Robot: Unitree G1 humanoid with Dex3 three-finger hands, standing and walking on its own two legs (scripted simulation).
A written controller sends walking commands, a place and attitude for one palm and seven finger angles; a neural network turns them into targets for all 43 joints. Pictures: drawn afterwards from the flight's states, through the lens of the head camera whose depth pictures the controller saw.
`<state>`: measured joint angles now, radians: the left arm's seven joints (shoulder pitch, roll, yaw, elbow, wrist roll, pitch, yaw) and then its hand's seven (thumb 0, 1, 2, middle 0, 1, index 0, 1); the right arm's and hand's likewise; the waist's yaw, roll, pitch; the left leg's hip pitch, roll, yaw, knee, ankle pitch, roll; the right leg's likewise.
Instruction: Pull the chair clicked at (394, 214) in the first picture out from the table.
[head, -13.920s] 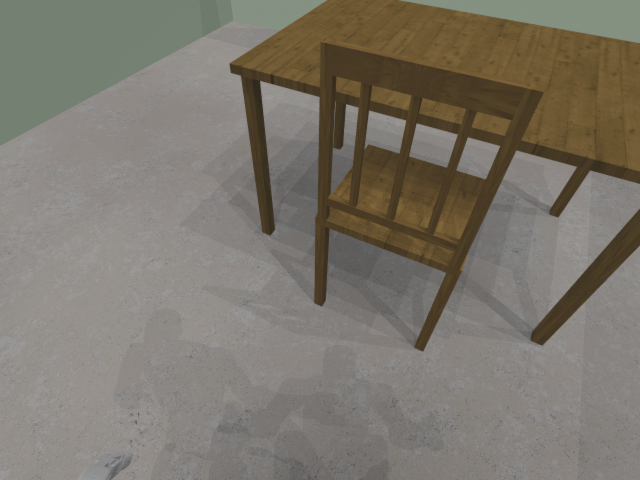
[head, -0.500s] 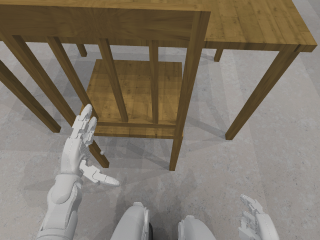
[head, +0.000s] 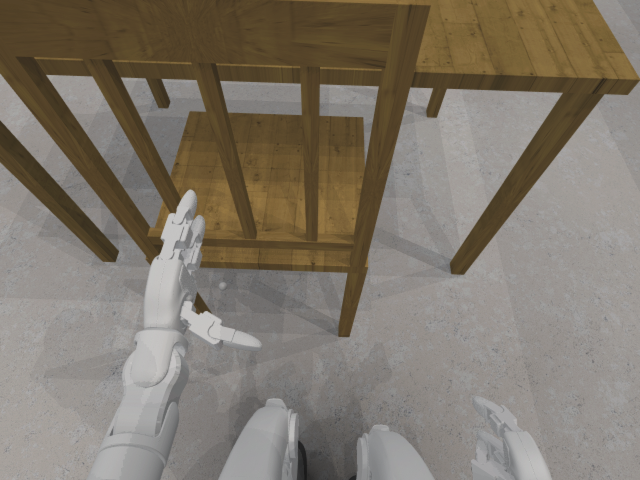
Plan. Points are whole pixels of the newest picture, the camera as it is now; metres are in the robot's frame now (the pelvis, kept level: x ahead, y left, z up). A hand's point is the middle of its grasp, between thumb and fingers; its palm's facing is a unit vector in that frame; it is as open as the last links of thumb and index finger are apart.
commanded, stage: aim the fingers beside a spindle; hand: left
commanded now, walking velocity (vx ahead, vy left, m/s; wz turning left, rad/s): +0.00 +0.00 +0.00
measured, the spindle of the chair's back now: (233, 170) +0.49 +0.14 +0.05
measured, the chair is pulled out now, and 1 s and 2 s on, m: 0.00 0.00 0.00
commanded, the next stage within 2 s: push the fingers through the gap in 1.02 s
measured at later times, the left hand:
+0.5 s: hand (222, 292) +0.33 +0.14 +0.02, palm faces +0.02 -1.00 -0.06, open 16.9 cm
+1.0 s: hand (226, 288) +0.33 +0.13 +0.02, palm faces -0.02 -1.00 -0.03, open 16.9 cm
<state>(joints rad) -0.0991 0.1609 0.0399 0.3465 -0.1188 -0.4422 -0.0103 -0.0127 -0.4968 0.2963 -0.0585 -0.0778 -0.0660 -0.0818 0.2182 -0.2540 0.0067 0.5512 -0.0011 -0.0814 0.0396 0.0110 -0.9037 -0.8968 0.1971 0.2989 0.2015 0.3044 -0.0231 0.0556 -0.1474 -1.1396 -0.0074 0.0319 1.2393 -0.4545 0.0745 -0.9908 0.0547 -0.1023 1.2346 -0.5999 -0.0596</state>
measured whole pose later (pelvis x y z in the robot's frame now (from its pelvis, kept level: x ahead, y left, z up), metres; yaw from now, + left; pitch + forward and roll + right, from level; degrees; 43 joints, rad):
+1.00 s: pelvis +0.01 -0.01 +0.00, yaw +0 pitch +21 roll -3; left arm -0.08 0.17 0.06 0.37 -0.17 -0.45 -0.08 -0.01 -0.50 0.30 -0.06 -0.08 -0.06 -0.08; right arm 0.23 -0.27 0.00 0.56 0.01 -0.08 0.03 0.01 -0.90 -0.90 0.20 0.30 0.20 0.30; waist -0.02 0.06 -0.15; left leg -1.14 -0.01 0.03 1.23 -0.46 0.07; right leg -0.99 0.06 -0.10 1.22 -0.60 -0.07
